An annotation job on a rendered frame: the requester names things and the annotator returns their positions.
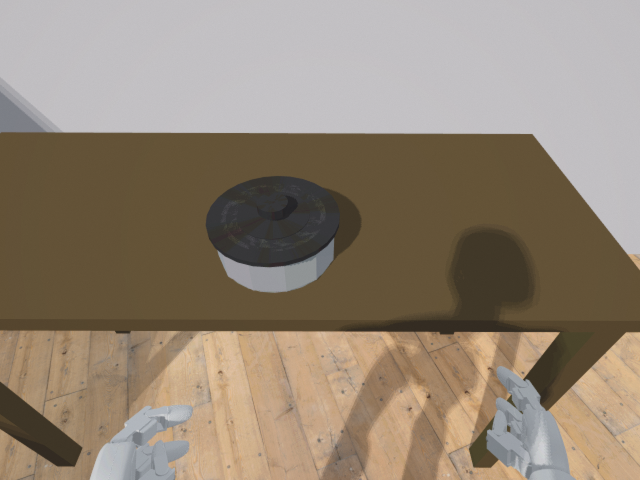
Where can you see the robot right hand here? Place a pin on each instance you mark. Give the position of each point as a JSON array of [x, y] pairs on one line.
[[534, 441]]

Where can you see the lid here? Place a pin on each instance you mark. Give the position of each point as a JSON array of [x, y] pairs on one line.
[[238, 232]]

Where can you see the robot left hand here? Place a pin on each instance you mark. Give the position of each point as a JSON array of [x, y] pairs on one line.
[[120, 460]]

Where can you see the knob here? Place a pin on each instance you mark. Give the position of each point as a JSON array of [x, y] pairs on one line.
[[272, 206]]

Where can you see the table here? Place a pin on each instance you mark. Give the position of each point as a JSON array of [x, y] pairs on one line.
[[437, 233]]

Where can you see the pot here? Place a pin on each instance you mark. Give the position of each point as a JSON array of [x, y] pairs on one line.
[[281, 278]]

